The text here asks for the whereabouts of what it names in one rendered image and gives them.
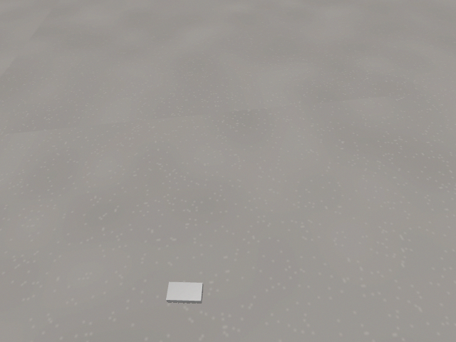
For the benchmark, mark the small box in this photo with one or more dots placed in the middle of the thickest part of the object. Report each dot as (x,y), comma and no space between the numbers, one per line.
(184,292)

